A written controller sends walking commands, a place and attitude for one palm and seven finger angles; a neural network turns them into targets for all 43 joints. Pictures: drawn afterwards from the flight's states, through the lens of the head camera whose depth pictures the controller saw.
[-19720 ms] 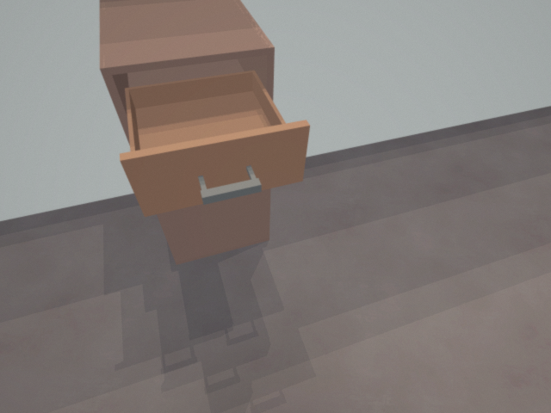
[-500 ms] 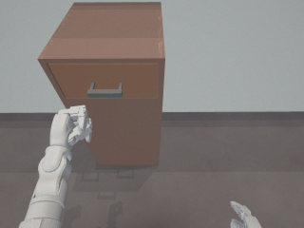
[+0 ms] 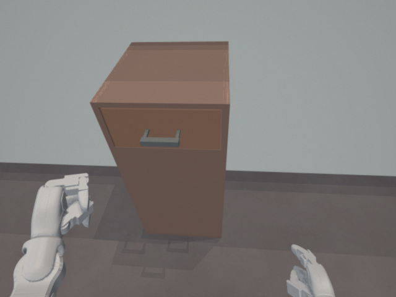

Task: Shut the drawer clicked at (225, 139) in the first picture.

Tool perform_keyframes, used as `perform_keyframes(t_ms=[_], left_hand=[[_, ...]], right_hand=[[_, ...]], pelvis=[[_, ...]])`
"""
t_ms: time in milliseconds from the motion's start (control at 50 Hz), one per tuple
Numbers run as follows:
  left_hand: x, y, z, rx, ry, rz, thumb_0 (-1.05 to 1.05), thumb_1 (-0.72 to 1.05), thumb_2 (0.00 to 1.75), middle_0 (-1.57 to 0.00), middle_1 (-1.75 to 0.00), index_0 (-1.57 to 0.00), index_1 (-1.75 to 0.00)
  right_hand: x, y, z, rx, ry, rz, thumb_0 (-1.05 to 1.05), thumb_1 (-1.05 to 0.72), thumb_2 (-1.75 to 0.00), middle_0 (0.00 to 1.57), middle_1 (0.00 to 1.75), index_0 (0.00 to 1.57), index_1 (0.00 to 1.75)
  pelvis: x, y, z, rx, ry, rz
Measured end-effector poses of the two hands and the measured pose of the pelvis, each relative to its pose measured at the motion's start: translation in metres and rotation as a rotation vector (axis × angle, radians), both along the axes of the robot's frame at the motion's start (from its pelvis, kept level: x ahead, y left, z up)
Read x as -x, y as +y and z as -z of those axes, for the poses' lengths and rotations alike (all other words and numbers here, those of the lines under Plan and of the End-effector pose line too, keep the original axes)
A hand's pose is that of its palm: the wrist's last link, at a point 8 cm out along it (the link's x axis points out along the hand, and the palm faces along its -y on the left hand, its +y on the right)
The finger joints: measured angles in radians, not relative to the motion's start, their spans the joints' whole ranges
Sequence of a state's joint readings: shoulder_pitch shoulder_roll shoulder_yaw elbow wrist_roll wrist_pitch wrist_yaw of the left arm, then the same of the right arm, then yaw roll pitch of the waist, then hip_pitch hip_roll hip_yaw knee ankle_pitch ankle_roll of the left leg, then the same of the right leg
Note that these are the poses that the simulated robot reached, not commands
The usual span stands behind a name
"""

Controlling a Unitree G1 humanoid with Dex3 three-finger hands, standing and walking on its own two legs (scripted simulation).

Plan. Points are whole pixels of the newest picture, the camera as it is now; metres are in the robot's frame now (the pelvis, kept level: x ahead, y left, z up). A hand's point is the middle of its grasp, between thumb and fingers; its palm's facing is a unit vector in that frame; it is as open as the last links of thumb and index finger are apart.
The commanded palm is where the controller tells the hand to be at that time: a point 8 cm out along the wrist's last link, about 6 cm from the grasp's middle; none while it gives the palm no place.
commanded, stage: draw the hand back to the body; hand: left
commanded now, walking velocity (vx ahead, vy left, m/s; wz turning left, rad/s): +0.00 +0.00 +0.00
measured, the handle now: (161, 137) +0.56 +0.18 -0.02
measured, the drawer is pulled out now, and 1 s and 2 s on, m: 0.00 0.00 0.00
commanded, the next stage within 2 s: step back with the hand held close in 0.42 s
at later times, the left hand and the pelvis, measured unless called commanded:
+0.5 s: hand (50, 226) +0.18 +0.24 +0.15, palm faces +0.41 -0.84 -0.37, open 3.3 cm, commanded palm +0.13 +0.28 +0.17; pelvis +0.00 +0.00 +0.00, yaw +0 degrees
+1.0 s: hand (27, 241) +0.15 +0.27 +0.15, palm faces +0.30 -0.81 -0.51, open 3.2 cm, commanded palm +0.09 +0.31 +0.17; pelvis -0.04 +0.03 -0.01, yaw -1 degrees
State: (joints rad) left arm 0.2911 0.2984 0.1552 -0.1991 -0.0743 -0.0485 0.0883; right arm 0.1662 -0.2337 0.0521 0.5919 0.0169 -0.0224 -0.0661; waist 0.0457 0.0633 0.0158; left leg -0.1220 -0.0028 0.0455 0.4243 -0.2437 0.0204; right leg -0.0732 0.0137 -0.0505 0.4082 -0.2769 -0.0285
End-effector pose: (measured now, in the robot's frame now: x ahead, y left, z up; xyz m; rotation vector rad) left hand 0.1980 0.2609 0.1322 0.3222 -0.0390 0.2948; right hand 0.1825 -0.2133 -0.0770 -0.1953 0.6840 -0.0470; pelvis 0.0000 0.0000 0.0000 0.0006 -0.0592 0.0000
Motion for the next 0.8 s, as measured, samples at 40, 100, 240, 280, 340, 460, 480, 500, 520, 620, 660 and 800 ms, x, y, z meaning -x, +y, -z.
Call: perform_keyframes(t_ms=[40,100,240,280,340,460,480,500,520,620,660,800], left_hand=[[0.008,0.002,-0.006,-0.016,-0.011,-0.008,0.02,0.9,0.9,-1.41,-1.6,-1.4,-1.6],[0.021,0.006,-0.015,-0.045,-0.03,-0.021,0.02,0.9,0.9,-1.41,-1.6,-1.4,-1.59],[0.051,0.015,-0.036,-0.116,-0.07,-0.061,0.02,0.9,0.9,-1.41,-1.6,-1.4,-1.59],[0.058,0.018,-0.041,-0.137,-0.082,-0.073,0.02,0.9,0.9,-1.41,-1.6,-1.4,-1.59],[0.065,0.02,-0.043,-0.147,-0.092,-0.092,0.02,0.9,0.9,-1.41,-1.6,-1.4,-1.59],[0.065,0.022,-0.034,-0.113,-0.083,-0.104,0.02,0.9,0.9,-1.41,-1.6,-1.4,-1.6],[0.064,0.021,-0.033,-0.108,-0.083,-0.101,0.02,0.9,0.9,-1.41,-1.6,-1.4,-1.6],[0.063,0.021,-0.033,-0.106,-0.084,-0.097,0.02,0.9,0.9,-1.41,-1.6,-1.4,-1.6],[0.062,0.02,-0.033,-0.105,-0.085,-0.093,0.02,0.89,0.9,-1.41,-1.6,-1.4,-1.59],[0.056,0.026,-0.047,-0.164,-0.138,-0.068,0.02,0.89,0.9,-1.41,-1.6,-1.4,-1.59],[0.053,0.031,-0.052,-0.201,-0.155,-0.062,0.02,0.89,0.9,-1.41,-1.6,-1.4,-1.59],[0.051,0.03,-0.033,-0.198,-0.037,0.017,0.01,0.9,0.9,-1.41,-1.6,-1.4,-1.59]], right_hand=[[0.001,0.0,0.0,-0.002,-0.001,-0.002,0.01,-0.91,-0.9,0.2,0.3,0.2,0.3],[0.002,-0.001,0.001,-0.002,-0.003,-0.002,0.01,-0.91,-0.9,0.2,0.3,0.2,0.3],[0.005,-0.003,0.001,0.001,-0.016,0.005,0.01,-0.91,-0.9,0.2,0.3,0.2,0.3],[0.005,-0.003,0.001,0.003,-0.024,0.007,0.01,-0.91,-0.9,0.2,0.3,0.2,0.3],[0.004,-0.003,0.001,0.006,-0.032,0.004,0.01,-0.91,-0.9,0.2,0.3,0.2,0.3],[0.004,-0.001,0.0,0.015,-0.037,-0.001,0.01,-0.91,-0.9,0.2,0.3,0.2,0.3],[0.004,0.0,-0.001,0.016,-0.04,-0.002,0.01,-0.91,-0.9,0.2,0.3,0.2,0.3],[0.004,0.0,-0.001,0.017,-0.043,-0.001,0.01,-0.91,-0.9,0.2,0.3,0.2,0.3],[0.005,0.001,-0.002,0.017,-0.046,-0.001,0.01,-0.91,-0.9,0.2,0.3,0.2,0.3],[0.006,0.002,-0.005,0.018,-0.044,-0.001,0.01,-0.91,-0.9,0.2,0.3,0.2,0.3],[0.009,0.001,-0.005,0.02,-0.026,0.013,0.01,-0.91,-0.9,0.2,0.3,0.2,0.3],[0.029,-0.008,-0.001,0.049,0.048,0.093,0.01,-0.91,-0.9,0.2,0.3,0.2,0.3]], pelvis=[[-0.001,0.0,0.0,0.0,-0.005,0.001],[-0.001,0.001,-0.001,0.001,-0.01,0.001],[-0.002,0.001,0.0,0.005,-0.016,0.002],[-0.002,0.002,0.0,0.006,-0.017,0.001],[0.0,0.002,0.0,0.008,-0.02,-0.003],[0.002,0.003,0.001,0.008,-0.021,-0.006],[0.002,0.003,0.001,0.008,-0.021,-0.006],[0.002,0.003,0.001,0.008,-0.022,-0.005],[0.002,0.004,0.001,0.008,-0.022,-0.004],[0.003,0.005,0.001,0.015,-0.006,-0.002],[0.005,0.006,0.0,0.018,0.012,0.003],[0.014,0.018,0.001,0.012,0.06,0.017]])
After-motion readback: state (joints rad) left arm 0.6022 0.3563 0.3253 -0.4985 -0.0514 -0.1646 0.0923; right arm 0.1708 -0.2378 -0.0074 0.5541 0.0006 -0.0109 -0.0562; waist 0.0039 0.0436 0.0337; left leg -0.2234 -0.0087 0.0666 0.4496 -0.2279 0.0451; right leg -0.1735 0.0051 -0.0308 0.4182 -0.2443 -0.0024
